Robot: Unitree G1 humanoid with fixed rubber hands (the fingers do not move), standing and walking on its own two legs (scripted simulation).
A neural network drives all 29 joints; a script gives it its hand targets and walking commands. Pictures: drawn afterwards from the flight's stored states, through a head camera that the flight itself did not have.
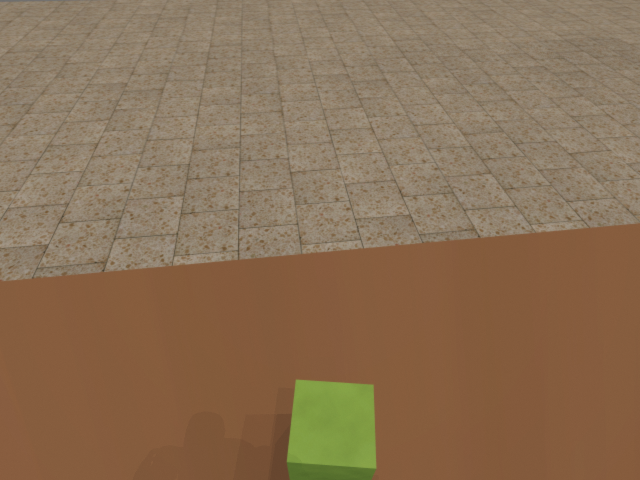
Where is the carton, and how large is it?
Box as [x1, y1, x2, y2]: [287, 380, 375, 479]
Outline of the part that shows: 296,380 287,455 287,466 290,479 370,479 375,470 373,385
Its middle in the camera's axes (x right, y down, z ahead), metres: +0.03 +0.54 +1.05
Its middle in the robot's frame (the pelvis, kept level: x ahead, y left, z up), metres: +0.40 -0.03 -0.66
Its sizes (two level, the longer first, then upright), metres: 0.210 0.200 0.250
